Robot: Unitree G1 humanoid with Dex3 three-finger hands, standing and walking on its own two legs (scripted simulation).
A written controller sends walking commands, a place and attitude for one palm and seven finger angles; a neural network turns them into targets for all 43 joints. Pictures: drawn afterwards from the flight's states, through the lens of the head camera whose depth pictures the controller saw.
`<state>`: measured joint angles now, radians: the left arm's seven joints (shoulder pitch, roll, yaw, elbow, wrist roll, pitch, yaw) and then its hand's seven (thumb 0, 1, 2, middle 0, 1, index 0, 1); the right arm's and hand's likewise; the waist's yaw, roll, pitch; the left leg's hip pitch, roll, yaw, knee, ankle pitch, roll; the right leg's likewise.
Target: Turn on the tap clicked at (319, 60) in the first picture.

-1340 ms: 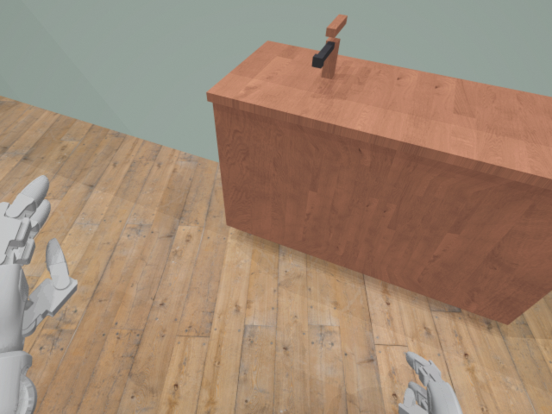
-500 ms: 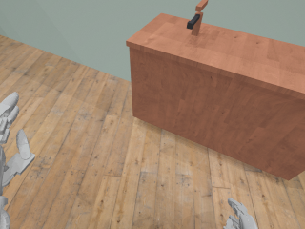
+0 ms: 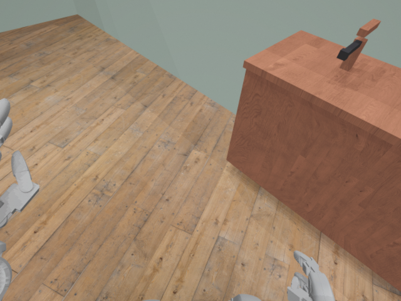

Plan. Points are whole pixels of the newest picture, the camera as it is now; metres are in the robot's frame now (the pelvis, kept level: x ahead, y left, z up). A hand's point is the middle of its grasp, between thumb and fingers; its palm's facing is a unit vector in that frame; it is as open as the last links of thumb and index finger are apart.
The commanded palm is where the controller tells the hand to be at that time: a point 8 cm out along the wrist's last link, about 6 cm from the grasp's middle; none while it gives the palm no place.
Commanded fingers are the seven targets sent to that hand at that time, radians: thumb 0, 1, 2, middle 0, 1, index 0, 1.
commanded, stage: walk to a spot facing it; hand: left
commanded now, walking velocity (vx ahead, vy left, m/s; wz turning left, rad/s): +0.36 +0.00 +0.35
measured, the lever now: (343, 54) +0.86 -0.45 +0.10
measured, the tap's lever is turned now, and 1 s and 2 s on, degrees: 0 0 0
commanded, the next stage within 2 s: none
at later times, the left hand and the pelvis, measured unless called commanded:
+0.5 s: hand (42, 155) +0.27 +0.25 +0.20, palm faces +0.62 -0.65 -0.44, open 7.4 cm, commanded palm +0.20 +0.28 +0.20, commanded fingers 0.00 0.90 0.90 -0.20 -0.30 -0.20 -0.30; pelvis +0.12 -0.04 +0.02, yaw +16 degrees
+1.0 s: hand (49, 143) +0.30 +0.25 +0.19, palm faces +0.80 -0.43 -0.42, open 7.4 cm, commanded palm +0.23 +0.26 +0.20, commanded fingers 0.00 0.90 0.90 -0.20 -0.30 -0.20 -0.30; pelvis +0.24 -0.06 +0.01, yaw +32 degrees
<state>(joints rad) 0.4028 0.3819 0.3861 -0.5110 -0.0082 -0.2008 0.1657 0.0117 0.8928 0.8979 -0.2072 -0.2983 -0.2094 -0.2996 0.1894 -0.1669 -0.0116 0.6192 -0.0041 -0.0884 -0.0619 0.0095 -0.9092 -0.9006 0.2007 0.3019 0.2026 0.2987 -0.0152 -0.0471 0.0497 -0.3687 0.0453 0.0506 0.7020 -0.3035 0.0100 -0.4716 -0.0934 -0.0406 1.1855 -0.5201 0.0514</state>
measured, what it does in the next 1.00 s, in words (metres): walks ahead, turning left: right foot, then left foot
